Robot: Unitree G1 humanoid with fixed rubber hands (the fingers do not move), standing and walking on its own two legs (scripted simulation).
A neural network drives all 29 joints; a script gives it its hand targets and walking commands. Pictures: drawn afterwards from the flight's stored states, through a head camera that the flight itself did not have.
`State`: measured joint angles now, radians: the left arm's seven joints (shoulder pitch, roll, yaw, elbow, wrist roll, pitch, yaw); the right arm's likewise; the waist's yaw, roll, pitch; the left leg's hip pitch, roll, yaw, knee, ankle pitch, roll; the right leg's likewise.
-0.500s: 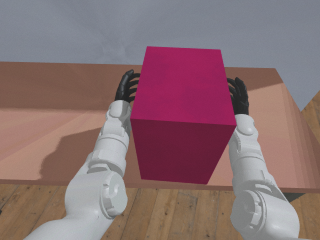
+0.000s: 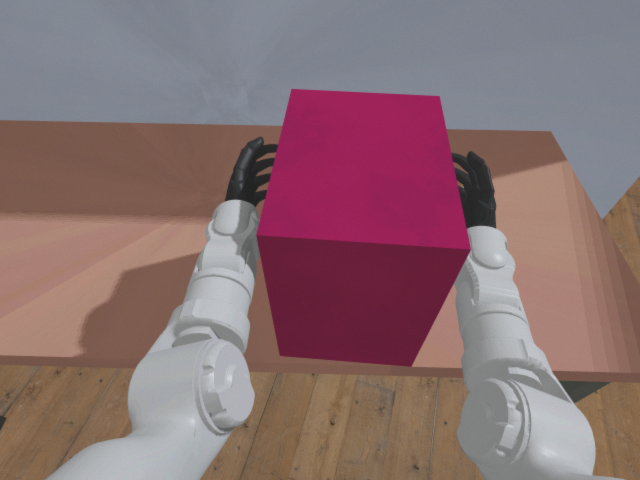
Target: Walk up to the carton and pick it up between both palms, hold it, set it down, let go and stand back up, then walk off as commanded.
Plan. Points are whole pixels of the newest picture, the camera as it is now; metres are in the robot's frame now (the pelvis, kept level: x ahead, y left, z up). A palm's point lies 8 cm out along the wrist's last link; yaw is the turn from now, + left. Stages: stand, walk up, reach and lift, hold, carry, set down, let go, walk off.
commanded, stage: set down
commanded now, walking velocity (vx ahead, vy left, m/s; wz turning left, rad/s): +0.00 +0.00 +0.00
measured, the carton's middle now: (354, 234) +0.44 -0.05 +0.05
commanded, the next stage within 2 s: none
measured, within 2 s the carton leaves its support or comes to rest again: neither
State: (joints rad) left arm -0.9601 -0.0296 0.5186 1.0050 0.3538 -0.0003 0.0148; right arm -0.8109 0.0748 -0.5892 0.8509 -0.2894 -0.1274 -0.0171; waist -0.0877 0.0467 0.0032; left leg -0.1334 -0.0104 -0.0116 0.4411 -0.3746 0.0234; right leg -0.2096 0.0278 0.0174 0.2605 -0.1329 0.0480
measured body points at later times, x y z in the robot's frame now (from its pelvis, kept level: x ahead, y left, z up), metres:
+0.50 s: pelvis +0.00 +0.00 +0.00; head +0.04 +0.01 +0.45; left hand +0.46 +0.10 +0.11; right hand +0.42 -0.19 +0.11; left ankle -0.11 +0.06 -0.74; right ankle +0.00 -0.16 -0.74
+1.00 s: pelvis -0.02 -0.02 +0.00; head +0.03 -0.01 +0.45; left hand +0.45 +0.12 +0.09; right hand +0.40 -0.19 +0.08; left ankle -0.11 +0.06 -0.74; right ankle +0.00 -0.16 -0.74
